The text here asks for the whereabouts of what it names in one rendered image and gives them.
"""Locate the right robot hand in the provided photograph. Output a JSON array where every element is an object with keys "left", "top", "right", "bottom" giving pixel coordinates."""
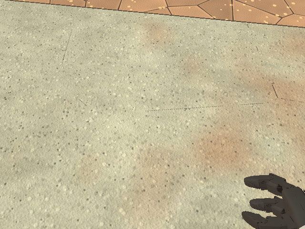
[{"left": 241, "top": 173, "right": 305, "bottom": 229}]

